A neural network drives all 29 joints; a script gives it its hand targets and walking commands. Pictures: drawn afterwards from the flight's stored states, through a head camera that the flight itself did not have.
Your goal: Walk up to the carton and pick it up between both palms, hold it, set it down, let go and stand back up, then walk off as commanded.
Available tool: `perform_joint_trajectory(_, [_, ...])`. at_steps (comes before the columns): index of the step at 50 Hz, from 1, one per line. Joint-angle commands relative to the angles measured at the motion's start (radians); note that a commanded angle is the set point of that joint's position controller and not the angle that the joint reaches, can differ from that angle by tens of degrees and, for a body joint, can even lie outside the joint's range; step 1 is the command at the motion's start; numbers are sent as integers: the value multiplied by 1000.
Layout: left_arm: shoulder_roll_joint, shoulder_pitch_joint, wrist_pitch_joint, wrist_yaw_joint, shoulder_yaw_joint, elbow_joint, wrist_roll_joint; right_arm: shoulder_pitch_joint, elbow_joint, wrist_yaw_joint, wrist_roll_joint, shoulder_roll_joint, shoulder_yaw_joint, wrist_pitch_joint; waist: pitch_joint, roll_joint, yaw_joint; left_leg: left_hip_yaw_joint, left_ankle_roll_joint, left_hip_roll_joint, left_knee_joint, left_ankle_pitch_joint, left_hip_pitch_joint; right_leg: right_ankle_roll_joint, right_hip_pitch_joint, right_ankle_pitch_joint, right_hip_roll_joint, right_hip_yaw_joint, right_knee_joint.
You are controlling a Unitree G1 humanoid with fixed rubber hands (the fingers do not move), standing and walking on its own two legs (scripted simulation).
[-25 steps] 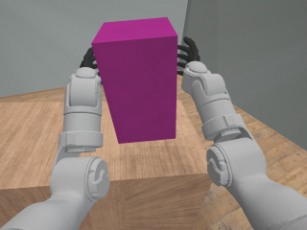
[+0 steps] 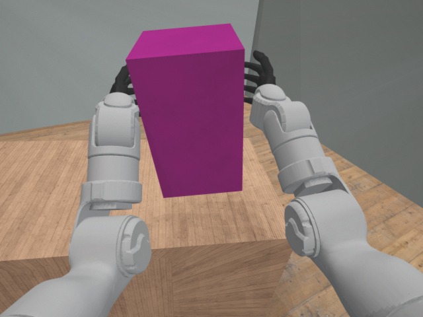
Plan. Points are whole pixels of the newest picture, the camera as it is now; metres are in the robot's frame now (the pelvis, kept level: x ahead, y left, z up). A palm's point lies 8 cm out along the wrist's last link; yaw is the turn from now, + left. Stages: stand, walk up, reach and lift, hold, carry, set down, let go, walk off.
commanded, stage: hold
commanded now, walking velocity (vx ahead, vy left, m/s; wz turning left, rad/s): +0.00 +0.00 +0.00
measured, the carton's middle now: (195, 115) +0.40 +0.01 +0.25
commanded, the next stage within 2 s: none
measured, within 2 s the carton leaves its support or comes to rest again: neither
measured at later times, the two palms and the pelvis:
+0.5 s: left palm (121, 104) +0.36 +0.14 +0.29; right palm (264, 93) +0.37 -0.11 +0.31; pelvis +0.00 +0.00 +0.00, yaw +0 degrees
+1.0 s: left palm (120, 104) +0.36 +0.14 +0.29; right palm (264, 93) +0.37 -0.11 +0.31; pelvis +0.00 +0.00 +0.00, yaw +0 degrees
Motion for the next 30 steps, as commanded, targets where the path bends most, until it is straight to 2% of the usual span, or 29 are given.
perform_joint_trajectory(1, [-537,-831,-89,-225,-276,-199,-202,-732,-253,119,223,616,251,-27,-362,70,-75,50,-68,-75,-30,201,147,13,178,130,135,-25,10])
perform_joint_trajectory(30, [-535,-832,-88,-229,-273,-202,-199,-729,-251,119,222,616,250,-28,-363,69,-75,51,-68,-75,-31,204,148,14,184,134,135,-27,12])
